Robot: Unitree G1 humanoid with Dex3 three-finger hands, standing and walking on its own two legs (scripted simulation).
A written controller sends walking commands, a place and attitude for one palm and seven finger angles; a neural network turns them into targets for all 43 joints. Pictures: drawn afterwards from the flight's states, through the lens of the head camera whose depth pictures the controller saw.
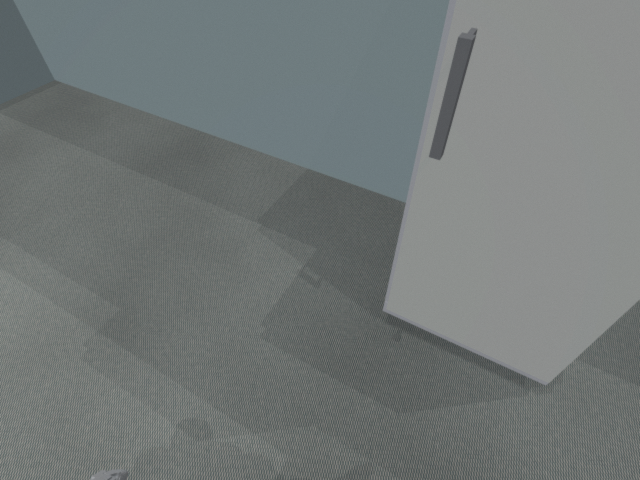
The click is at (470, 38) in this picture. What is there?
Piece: fridge door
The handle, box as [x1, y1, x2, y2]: [429, 28, 476, 159]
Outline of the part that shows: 476,28 471,28 467,33 461,33 458,37 429,154 430,157 439,159 442,155 475,37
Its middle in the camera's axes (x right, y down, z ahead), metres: +0.25 -0.26 +0.72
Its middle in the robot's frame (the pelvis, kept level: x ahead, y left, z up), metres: +0.74 -0.20 +0.12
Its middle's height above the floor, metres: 0.89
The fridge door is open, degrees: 0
